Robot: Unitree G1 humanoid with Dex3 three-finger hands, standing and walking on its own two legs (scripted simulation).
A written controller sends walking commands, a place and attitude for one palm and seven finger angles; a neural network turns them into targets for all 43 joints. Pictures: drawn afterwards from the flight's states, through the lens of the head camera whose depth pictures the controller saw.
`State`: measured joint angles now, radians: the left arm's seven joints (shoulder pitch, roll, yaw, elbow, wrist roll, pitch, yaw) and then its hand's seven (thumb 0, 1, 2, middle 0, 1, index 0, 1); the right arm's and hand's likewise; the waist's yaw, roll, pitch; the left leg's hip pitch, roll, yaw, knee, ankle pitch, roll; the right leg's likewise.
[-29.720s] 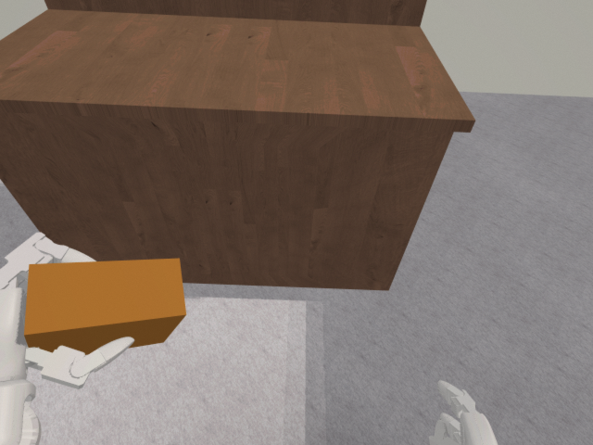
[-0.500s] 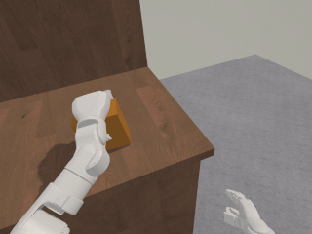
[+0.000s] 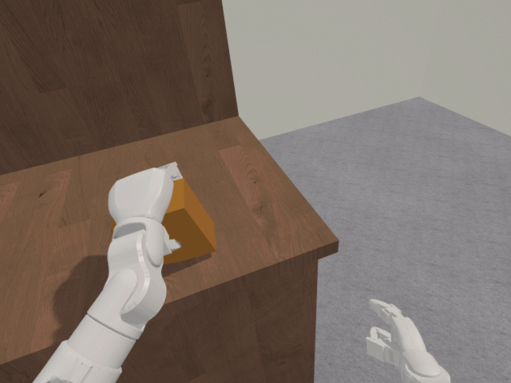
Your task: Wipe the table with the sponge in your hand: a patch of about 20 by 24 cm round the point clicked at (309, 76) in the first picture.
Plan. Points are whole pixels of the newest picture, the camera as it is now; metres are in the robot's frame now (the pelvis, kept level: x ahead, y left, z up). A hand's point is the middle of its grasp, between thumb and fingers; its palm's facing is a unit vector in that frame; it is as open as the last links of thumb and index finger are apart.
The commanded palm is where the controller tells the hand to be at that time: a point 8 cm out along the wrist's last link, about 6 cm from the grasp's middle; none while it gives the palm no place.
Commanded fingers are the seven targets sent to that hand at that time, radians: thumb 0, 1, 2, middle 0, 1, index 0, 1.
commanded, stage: slide back across to the middle lane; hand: left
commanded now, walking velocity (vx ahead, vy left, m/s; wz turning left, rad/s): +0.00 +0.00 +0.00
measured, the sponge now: (174, 233) +0.32 +0.18 +0.12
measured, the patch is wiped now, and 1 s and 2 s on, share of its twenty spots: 1.00 1.00 1.00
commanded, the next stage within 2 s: wipe forward along the middle lane in 0.64 s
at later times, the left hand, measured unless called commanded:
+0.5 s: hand (127, 224) +0.27 +0.22 +0.18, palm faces +0.28 -0.23 -0.93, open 10.3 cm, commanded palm +0.23 +0.23 +0.23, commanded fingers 0.00 0.10 1.30 -1.20 -1.60 -1.20 -1.60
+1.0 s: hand (99, 229) +0.27 +0.27 +0.17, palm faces +0.13 -0.06 -0.99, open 10.3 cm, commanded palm +0.25 +0.26 +0.22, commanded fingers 0.00 0.10 1.30 -1.20 -1.60 -1.20 -1.60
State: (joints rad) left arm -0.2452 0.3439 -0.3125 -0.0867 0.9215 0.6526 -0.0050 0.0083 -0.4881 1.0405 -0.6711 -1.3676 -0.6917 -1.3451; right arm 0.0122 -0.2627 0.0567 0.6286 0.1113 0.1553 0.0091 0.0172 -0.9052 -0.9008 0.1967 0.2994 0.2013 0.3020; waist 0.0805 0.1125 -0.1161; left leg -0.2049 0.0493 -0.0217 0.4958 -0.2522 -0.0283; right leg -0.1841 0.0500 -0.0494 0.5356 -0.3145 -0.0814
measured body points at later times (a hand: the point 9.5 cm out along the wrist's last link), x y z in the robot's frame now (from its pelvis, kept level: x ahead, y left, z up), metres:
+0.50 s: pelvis -0.01 +0.00 +0.00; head -0.06 -0.06 +0.44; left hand +0.25 +0.23 +0.23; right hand +0.24 -0.21 -0.07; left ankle +0.01 +0.17 -0.73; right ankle -0.01 -0.06 -0.73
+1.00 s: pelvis -0.03 +0.01 +0.00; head -0.07 -0.05 +0.44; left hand +0.26 +0.27 +0.22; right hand +0.22 -0.19 -0.08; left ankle +0.01 +0.17 -0.73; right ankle -0.01 -0.06 -0.73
